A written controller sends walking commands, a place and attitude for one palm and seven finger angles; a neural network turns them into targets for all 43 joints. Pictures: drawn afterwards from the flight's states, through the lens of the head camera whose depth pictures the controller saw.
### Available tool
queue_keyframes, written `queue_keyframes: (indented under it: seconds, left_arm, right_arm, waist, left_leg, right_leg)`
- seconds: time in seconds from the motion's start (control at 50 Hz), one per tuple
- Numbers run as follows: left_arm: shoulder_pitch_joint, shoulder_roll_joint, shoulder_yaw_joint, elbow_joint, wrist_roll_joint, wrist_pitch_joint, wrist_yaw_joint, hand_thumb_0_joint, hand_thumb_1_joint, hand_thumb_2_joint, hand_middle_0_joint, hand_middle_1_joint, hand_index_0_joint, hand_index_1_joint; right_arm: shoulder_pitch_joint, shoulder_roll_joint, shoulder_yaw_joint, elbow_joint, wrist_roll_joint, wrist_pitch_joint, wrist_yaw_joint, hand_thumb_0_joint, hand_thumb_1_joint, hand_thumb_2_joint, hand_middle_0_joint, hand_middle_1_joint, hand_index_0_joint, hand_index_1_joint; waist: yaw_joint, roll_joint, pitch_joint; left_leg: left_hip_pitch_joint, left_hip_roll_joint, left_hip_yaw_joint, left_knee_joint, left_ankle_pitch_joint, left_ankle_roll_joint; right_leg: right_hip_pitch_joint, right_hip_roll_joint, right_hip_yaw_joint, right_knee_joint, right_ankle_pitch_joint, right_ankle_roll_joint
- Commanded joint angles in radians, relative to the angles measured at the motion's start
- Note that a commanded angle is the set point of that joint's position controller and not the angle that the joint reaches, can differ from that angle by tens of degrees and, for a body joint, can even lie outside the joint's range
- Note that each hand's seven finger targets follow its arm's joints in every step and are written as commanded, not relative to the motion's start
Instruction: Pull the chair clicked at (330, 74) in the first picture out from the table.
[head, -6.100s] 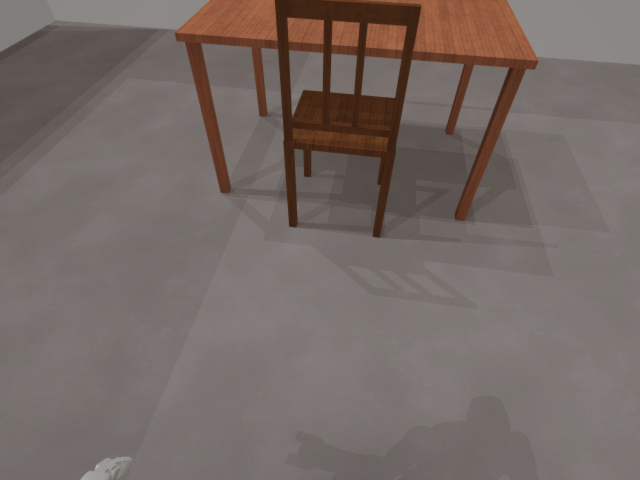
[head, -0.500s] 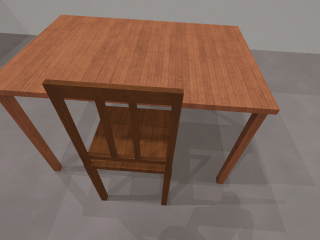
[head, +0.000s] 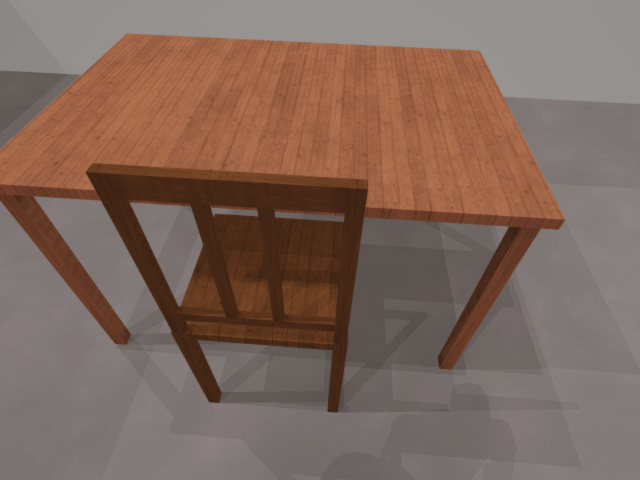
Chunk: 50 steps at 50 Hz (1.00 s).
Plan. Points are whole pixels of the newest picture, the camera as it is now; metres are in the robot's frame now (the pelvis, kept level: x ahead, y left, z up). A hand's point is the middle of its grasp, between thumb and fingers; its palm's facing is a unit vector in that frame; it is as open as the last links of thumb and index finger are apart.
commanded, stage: look again from close up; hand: left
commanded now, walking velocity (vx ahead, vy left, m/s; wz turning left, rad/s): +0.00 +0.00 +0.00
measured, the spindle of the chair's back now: (218, 266) +0.48 +0.22 -0.08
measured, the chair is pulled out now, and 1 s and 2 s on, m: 0.00 0.00 0.00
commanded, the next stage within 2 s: raise the hand toward the chair's back in 0.66 s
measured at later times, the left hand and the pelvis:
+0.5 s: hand out of the picture -0.04 +0.14 -0.18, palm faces +0.05 -0.98 -0.17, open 7.4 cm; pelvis +0.00 -0.02 +0.00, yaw +1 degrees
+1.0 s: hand (201, 413) +0.20 +0.16 -0.01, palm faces +0.17 -0.98 -0.11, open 7.8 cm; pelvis -0.02 -0.02 -0.03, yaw +2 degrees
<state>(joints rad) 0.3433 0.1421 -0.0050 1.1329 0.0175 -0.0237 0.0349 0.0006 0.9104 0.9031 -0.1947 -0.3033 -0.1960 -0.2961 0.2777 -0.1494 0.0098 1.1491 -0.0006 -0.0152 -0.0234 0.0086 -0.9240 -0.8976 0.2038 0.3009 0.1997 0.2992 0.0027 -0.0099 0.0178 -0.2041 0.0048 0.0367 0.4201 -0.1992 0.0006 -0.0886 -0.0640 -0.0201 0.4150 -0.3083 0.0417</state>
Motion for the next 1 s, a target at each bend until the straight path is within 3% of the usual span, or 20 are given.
queue_keyframes:
  seconds: [0.0, 0.06, 0.28, 0.46, 0.48, 0.64, 0.72, 0.74, 0.76, 0.78, 0.8, 0.82, 0.84, 0.88, 0.9, 0.92, 0.94, 0.96, 0.98]
  left_arm:
    - [0.097, 0.092, 0.016, -0.015, -0.001, -0.008, 0.008, 0.000, 0.900, 0.900, -0.200, -0.300, -0.200, -0.300]
    - [0.099, 0.091, 0.017, -0.015, -0.001, -0.009, 0.008, 0.000, 0.900, 0.900, -0.200, -0.300, -0.200, -0.300]
    - [0.106, 0.093, 0.014, -0.014, -0.001, -0.011, 0.008, 0.000, 0.900, 0.900, -0.200, -0.300, -0.200, -0.300]
    - [0.113, 0.090, 0.015, -0.012, -0.002, -0.012, 0.008, 0.000, 0.900, 0.900, -0.200, -0.300, -0.200, -0.300]
    - [0.111, 0.092, 0.015, -0.013, -0.002, -0.011, 0.007, 0.000, 0.900, 0.900, -0.200, -0.300, -0.200, -0.300]
    - [0.113, 0.087, 0.016, -0.011, -0.001, -0.011, 0.008, 0.000, 0.900, 0.900, -0.200, -0.300, -0.200, -0.300]
    - [0.114, 0.087, 0.016, -0.009, -0.001, -0.010, 0.008, 0.000, 0.900, 0.900, -0.200, -0.300, -0.200, -0.300]
    - [0.119, 0.114, 0.012, -0.006, 0.016, -0.041, 0.040, 0.000, 0.900, 0.900, -0.200, -0.300, -0.200, -0.300]
    - [-0.604, 0.261, 0.017, -1.549, -0.190, -0.248, 0.012, 0.000, 0.877, 0.890, -0.198, -0.296, -0.198, -0.296]
    - [-0.504, 0.323, 0.102, -1.442, -0.145, -0.220, 0.062, 0.000, 0.853, 0.880, -0.195, -0.293, -0.195, -0.293]
    - [-0.208, 0.174, 0.071, -1.181, -0.127, -0.164, 0.091, 0.000, 0.830, 0.870, -0.193, -0.289, -0.193, -0.289]
    - [0.105, -0.044, -0.056, -0.927, -0.146, -0.053, 0.084, 0.000, 0.807, 0.860, -0.191, -0.285, -0.191, -0.285]
    - [-0.025, -0.026, -0.063, -1.199, -0.185, -0.074, 0.063, 0.000, 0.783, 0.850, -0.188, -0.282, -0.188, -0.282]
    - [0.011, -0.013, -0.065, -1.219, -0.175, -0.151, 0.031, 0.000, 0.737, 0.830, -0.184, -0.274, -0.184, -0.274]
    - [0.022, -0.013, -0.049, -1.140, -0.165, -0.183, 0.019, 0.000, 0.713, 0.820, -0.181, -0.271, -0.181, -0.271]
    - [0.044, -0.051, -0.038, -1.022, -0.170, -0.229, -0.011, 0.000, 0.690, 0.810, -0.179, -0.267, -0.179, -0.267]
    - [0.131, -0.081, -0.030, -0.923, -0.182, -0.286, -0.057, 0.000, 0.667, 0.800, -0.177, -0.263, -0.177, -0.263]
    - [0.212, -0.065, 0.008, -0.894, -0.202, -0.356, -0.110, 0.000, 0.643, 0.790, -0.174, -0.260, -0.174, -0.260]
    - [0.325, -0.019, 0.069, -0.851, -0.215, -0.409, -0.175, 0.000, 0.620, 0.780, -0.172, -0.256, -0.172, -0.256]
  right_arm:
    - [0.046, -0.094, -0.019, -0.028, -0.003, -0.015, -0.003, 0.000, -0.900, -0.900, 0.200, 0.300, 0.200, 0.300]
    - [0.051, -0.095, -0.018, -0.026, -0.004, -0.016, -0.003, 0.000, -0.900, -0.900, 0.200, 0.300, 0.200, 0.300]
    - [0.043, -0.083, -0.017, -0.024, -0.001, -0.011, -0.004, 0.000, -0.900, -0.900, 0.200, 0.300, 0.200, 0.300]
    - [0.044, -0.087, -0.016, -0.023, -0.003, -0.011, -0.006, 0.000, -0.900, -0.900, 0.200, 0.300, 0.200, 0.300]
    - [0.039, -0.082, -0.016, -0.024, -0.001, -0.009, -0.006, 0.000, -0.900, -0.900, 0.200, 0.300, 0.200, 0.300]
    - [0.048, -0.088, -0.015, -0.023, -0.004, -0.012, -0.008, 0.000, -0.900, -0.900, 0.200, 0.300, 0.200, 0.300]
    - [0.044, -0.086, -0.014, -0.024, -0.003, -0.009, -0.008, 0.000, -0.900, -0.900, 0.200, 0.300, 0.200, 0.300]
    - [-0.052, -0.117, -0.016, -0.102, -0.004, -0.023, 0.008, 0.000, -0.900, -0.900, 0.200, 0.300, 0.200, 0.300]
    - [-0.001, -0.288, -0.047, -0.434, 0.025, -0.155, -0.038, 0.000, -0.900, -0.900, 0.200, 0.300, 0.200, 0.300]
    - [-0.145, -0.185, -0.006, -0.368, 0.043, -0.227, -0.085, 0.000, -0.900, -0.900, 0.200, 0.300, 0.200, 0.300]
    - [-0.077, -0.212, -0.049, -0.333, 0.021, -0.276, -0.081, 0.000, -0.900, -0.900, 0.200, 0.300, 0.200, 0.300]
    - [-0.056, -0.166, -0.044, -0.326, 0.057, -0.288, -0.059, 0.000, -0.900, -0.900, 0.200, 0.300, 0.200, 0.300]
    - [-0.038, -0.195, -0.050, -0.401, 0.061, -0.289, -0.061, 0.000, -0.900, -0.900, 0.200, 0.300, 0.200, 0.300]
    - [-0.081, -0.215, -0.061, -0.460, 0.042, -0.329, -0.080, 0.000, -0.900, -0.900, 0.200, 0.300, 0.200, 0.300]
    - [-0.063, -0.220, -0.065, -0.476, 0.021, -0.331, -0.073, 0.000, -0.900, -0.900, 0.200, 0.300, 0.200, 0.300]
    - [-0.074, -0.217, -0.074, -0.493, 0.013, -0.329, -0.065, 0.000, -0.900, -0.900, 0.200, 0.300, 0.200, 0.300]
    - [-0.101, -0.210, -0.082, -0.516, 0.008, -0.328, -0.055, 0.000, -0.900, -0.900, 0.200, 0.300, 0.200, 0.300]
    - [-0.126, -0.206, -0.093, -0.541, 0.008, -0.327, -0.044, 0.000, -0.900, -0.900, 0.200, 0.300, 0.200, 0.300]
    - [-0.148, -0.197, -0.103, -0.570, 0.016, -0.323, -0.025, 0.000, -0.900, -0.900, 0.200, 0.300, 0.200, 0.300]
  waist:
    - [0.005, -0.013, 0.069]
    - [0.003, -0.001, 0.047]
    - [0.009, -0.018, 0.087]
    - [0.007, 0.007, 0.055]
    - [0.010, -0.008, 0.089]
    - [0.008, 0.002, 0.051]
    - [0.009, -0.001, 0.076]
    - [0.031, -0.039, 0.129]
    - [-0.120, 0.138, -0.326]
    - [-0.060, 0.198, -0.250]
    - [-0.040, 0.195, -0.235]
    - [-0.046, 0.082, -0.101]
    - [-0.039, 0.083, -0.136]
    - [-0.061, 0.023, -0.131]
    - [-0.082, -0.099, -0.097]
    - [-0.075, -0.199, -0.040]
    - [-0.039, -0.293, -0.016]
    - [0.003, -0.340, -0.018]
    - [0.063, -0.285, -0.038]
  left_leg:
    - [0.040, 0.077, -0.077, -0.068, 0.135, 0.026]
    - [0.053, 0.078, -0.077, -0.064, 0.150, 0.026]
    - [0.036, 0.075, -0.070, -0.061, 0.134, 0.021]
    - [0.053, 0.074, -0.071, -0.047, 0.160, 0.018]
    - [0.040, 0.075, -0.069, -0.052, 0.141, 0.018]
    - [0.063, 0.077, -0.071, -0.044, 0.186, 0.018]
    - [0.052, 0.076, -0.072, -0.048, 0.165, 0.017]
    - [-0.069, 0.085, -0.038, 0.181, 0.215, -0.012]
    - [0.237, 0.003, 0.011, 0.041, 0.270, 0.042]
    - [0.251, 0.033, 0.042, 0.058, 0.279, 0.045]
    - [0.181, 0.036, 0.018, 0.039, 0.235, 0.026]
    - [0.060, 0.030, -0.013, 0.048, 0.171, 0.035]
    - [0.042, 0.019, -0.038, 0.074, 0.140, 0.029]
    - [-0.008, -0.006, -0.024, 0.153, 0.084, 0.031]
    - [-0.080, -0.009, -0.040, 0.203, 0.052, 0.028]
    - [-0.188, -0.010, -0.053, 0.249, -0.004, 0.017]
    - [-0.287, -0.005, -0.055, 0.287, -0.054, 0.008]
    - [-0.375, -0.005, -0.052, 0.320, -0.089, -0.002]
    - [-0.407, -0.011, -0.039, 0.341, -0.066, -0.011]
  right_leg:
    - [-0.108, -0.045, 0.022, -0.085, 0.145, -0.045]
    - [-0.100, -0.045, 0.022, -0.081, 0.155, -0.046]
    - [-0.111, -0.043, 0.024, -0.099, 0.158, -0.051]
    - [-0.098, -0.045, 0.024, -0.093, 0.181, -0.053]
    - [-0.111, -0.042, 0.020, -0.102, 0.167, -0.052]
    - [-0.092, -0.043, 0.021, -0.087, 0.204, -0.054]
    - [-0.104, -0.042, 0.022, -0.095, 0.185, -0.054]
    - [-0.153, -0.095, 0.113, -0.109, 0.592, -0.039]
    - [-0.081, 0.002, -0.005, 0.042, 0.510, -0.057]
    - [-0.157, 0.045, -0.036, 0.066, 0.332, -0.053]
    - [-0.183, 0.054, -0.065, 0.086, 0.175, -0.074]
    - [-0.226, 0.044, -0.096, 0.085, 0.154, -0.062]
    - [-0.202, 0.042, -0.102, 0.108, 0.178, -0.054]
    - [-0.292, 0.050, -0.102, 0.119, 0.137, -0.040]
    - [-0.395, 0.060, -0.107, 0.145, 0.090, -0.037]
    - [-0.496, 0.061, -0.112, 0.186, 0.027, -0.032]
    - [-0.563, 0.061, -0.110, 0.232, -0.029, -0.032]
    - [-0.588, 0.060, -0.097, 0.270, -0.076, -0.036]
    - [-0.558, 0.057, -0.076, 0.307, -0.033, -0.052]
